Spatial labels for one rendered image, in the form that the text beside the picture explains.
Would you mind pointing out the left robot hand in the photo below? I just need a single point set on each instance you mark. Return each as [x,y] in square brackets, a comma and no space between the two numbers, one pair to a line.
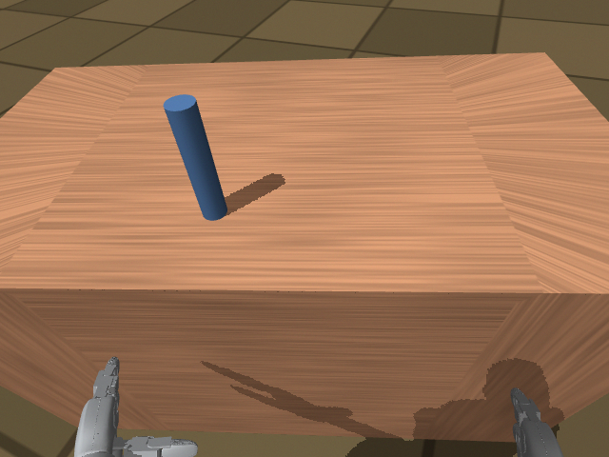
[97,431]

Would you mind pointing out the can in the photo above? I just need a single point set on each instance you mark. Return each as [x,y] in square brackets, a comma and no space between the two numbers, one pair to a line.
[187,126]

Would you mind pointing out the right robot hand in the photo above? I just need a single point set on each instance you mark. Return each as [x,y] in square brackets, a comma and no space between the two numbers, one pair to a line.
[533,437]

